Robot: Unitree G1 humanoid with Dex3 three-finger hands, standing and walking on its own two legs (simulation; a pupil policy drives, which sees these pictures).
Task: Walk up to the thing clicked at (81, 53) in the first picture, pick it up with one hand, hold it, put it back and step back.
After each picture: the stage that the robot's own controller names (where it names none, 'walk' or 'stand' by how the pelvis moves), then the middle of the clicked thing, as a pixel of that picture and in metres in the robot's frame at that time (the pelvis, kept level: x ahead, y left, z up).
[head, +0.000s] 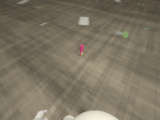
stand; (81, 50) +1.37 +0.14 -0.65
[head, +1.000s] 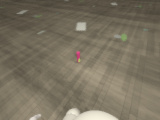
walk; (78, 57) +1.24 +0.26 -0.65
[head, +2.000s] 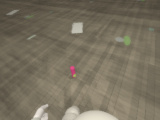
walk; (73, 72) +0.79 +0.29 -0.65
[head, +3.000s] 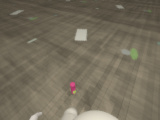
walk; (73, 88) +0.54 +0.22 -0.65
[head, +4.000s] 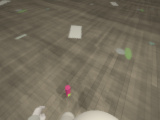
stand; (68, 91) +0.45 +0.21 -0.64
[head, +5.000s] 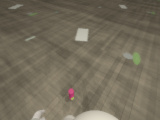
stand; (71, 94) +0.43 +0.18 -0.65
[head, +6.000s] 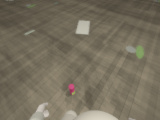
stand; (72, 89) +0.43 +0.19 -0.64
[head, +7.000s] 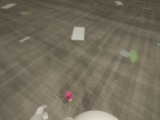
stand; (68, 96) +0.39 +0.21 -0.65
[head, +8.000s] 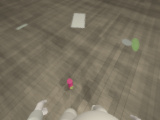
stand; (70, 84) +0.44 +0.21 -0.63
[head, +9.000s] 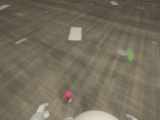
stand; (68, 96) +0.39 +0.21 -0.65
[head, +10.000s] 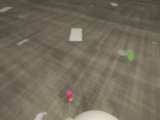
stand; (69, 95) +0.41 +0.21 -0.66
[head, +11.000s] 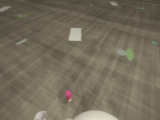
stand; (68, 96) +0.40 +0.22 -0.66
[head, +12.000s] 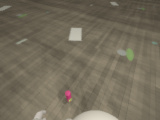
stand; (68, 96) +0.40 +0.22 -0.66
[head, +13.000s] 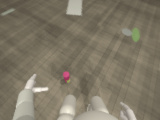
go down; (66, 77) +0.45 +0.20 -0.53
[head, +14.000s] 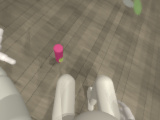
go down; (59, 54) +0.51 +0.22 -0.26
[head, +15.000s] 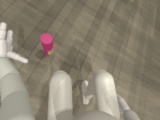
close in; (47, 46) +0.50 +0.24 -0.22
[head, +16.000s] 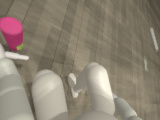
close; (14, 38) +0.49 +0.28 -0.17
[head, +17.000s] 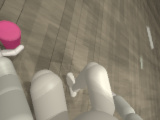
lift; (11, 40) +0.47 +0.28 -0.17
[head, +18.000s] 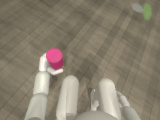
lift; (56, 63) +0.36 +0.22 -0.03
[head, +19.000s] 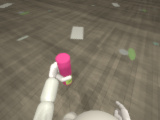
hold; (65, 71) +0.32 +0.15 +0.09
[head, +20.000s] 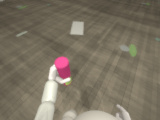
hold; (64, 73) +0.32 +0.16 +0.05
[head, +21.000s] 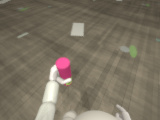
hold; (65, 73) +0.32 +0.15 +0.06
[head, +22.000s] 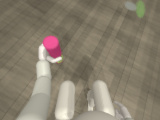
crouch; (55, 52) +0.45 +0.19 -0.03
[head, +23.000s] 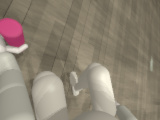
lower; (15, 39) +0.47 +0.26 -0.18
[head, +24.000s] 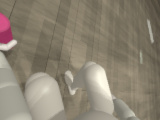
lower; (2, 35) +0.49 +0.28 -0.18
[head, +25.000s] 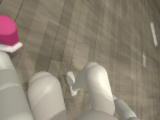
lower; (9, 38) +0.48 +0.28 -0.17
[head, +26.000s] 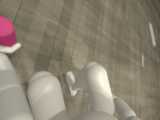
lower; (7, 38) +0.47 +0.28 -0.18
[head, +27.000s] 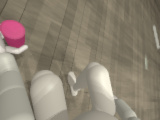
loosen; (15, 40) +0.47 +0.26 -0.17
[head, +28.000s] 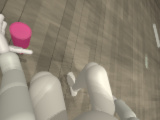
withdraw; (21, 41) +0.48 +0.24 -0.18
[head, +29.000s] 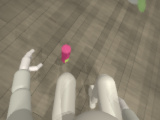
walk; (65, 55) +0.49 +0.18 -0.25
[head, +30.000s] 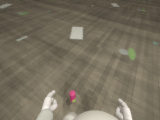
stand; (72, 96) +0.40 +0.13 -0.59
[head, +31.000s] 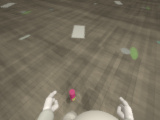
stand; (72, 95) +0.41 +0.15 -0.60
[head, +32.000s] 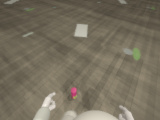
stand; (73, 93) +0.41 +0.14 -0.61
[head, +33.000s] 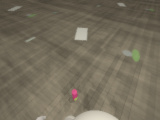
walk; (74, 95) +0.43 +0.15 -0.66
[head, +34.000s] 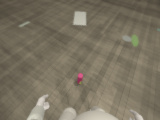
walk; (80, 79) +0.54 +0.06 -0.63
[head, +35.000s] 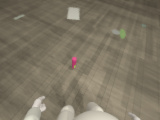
walk; (74, 63) +0.81 +0.15 -0.64
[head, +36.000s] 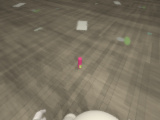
stand; (79, 63) +1.01 +0.15 -0.64
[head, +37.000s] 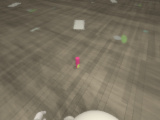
stand; (77, 62) +1.01 +0.18 -0.66
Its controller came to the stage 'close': yes
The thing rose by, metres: 0.70
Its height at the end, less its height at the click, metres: +0.00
